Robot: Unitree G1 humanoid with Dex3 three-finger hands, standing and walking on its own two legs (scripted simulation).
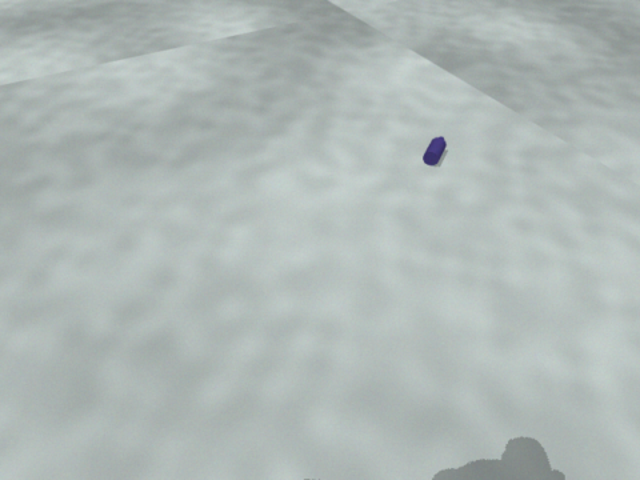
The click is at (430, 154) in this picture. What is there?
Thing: lying bottle
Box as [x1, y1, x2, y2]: [423, 137, 445, 165]
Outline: 442,137 434,138 428,146 423,156 423,160 427,164 432,165 437,162 445,146 445,142
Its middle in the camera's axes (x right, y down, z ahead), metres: +0.61 -0.47 +2.03
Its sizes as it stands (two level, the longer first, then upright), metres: 0.192 0.080 0.080
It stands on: the floor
